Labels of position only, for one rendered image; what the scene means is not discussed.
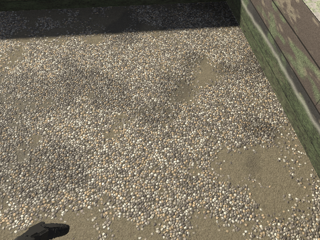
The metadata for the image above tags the left robot hand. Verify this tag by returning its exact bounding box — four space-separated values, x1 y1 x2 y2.
14 221 70 240

